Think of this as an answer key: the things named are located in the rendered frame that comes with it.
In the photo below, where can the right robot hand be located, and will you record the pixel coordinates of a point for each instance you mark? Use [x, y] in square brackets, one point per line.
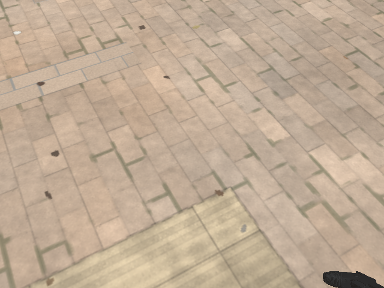
[349, 280]

